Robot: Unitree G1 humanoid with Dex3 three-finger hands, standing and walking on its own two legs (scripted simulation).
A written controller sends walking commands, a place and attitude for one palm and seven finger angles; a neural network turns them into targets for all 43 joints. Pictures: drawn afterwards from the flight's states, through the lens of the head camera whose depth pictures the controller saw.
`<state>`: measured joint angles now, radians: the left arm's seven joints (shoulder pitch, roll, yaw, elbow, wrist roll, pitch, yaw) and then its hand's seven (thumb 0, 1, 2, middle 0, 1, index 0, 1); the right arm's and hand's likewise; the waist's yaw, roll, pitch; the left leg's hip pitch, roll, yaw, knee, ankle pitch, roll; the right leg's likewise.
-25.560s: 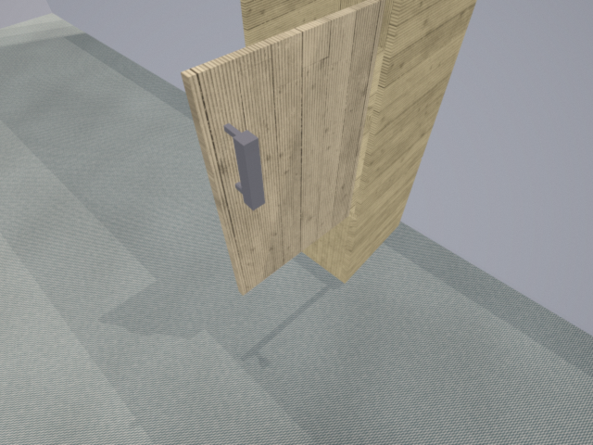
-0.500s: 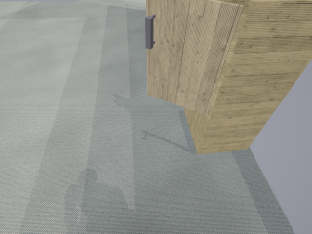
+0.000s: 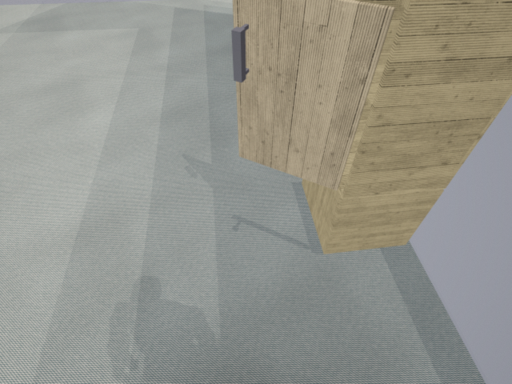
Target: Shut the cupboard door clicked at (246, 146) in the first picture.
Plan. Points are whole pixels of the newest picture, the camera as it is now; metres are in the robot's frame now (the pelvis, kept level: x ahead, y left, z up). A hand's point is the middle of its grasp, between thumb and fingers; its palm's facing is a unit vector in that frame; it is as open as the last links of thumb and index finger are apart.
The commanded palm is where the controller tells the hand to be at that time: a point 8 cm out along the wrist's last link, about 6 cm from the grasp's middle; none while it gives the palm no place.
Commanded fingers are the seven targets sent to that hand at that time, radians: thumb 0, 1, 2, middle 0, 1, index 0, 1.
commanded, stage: walk to a spot facing it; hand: left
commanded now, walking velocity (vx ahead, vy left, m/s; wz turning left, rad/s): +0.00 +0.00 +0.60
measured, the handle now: (242, 53) +0.93 +0.08 +0.08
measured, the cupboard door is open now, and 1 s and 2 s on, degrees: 56 56 56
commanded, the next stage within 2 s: turn to face it in 1.72 s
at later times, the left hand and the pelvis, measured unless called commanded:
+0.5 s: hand out of the picture +0.01 +0.24 -0.19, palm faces +0.27 -0.93 -0.25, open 7.4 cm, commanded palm none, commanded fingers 0.00 0.90 0.90 -0.20 -0.30 -0.20 -0.30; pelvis +0.00 +0.02 -0.02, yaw +16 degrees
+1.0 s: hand out of the picture -0.04 +0.19 -0.18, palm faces +0.58 -0.77 -0.27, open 7.4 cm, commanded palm none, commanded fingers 0.00 0.90 0.90 -0.20 -0.30 -0.20 -0.30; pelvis +0.02 -0.02 -0.02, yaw +38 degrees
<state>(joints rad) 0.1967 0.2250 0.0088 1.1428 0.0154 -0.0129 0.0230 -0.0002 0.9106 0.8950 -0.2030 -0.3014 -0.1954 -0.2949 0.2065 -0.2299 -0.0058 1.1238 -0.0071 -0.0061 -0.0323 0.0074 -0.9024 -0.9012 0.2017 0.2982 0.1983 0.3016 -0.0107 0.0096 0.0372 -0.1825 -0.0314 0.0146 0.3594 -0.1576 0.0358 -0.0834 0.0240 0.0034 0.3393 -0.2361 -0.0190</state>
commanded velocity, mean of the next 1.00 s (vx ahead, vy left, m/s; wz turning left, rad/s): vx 0.02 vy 0.00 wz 0.60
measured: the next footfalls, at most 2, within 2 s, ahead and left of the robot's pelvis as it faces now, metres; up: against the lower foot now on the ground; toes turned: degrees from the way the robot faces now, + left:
right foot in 0.72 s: +0.11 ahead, -0.12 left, +0.00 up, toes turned +26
left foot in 1.04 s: -0.03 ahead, +0.12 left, +0.00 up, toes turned +42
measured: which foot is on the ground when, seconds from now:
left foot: down 0.00-0.72, up 0.74-1.00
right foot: down 0.00-0.36, up 0.38-0.70, down 0.72-1.00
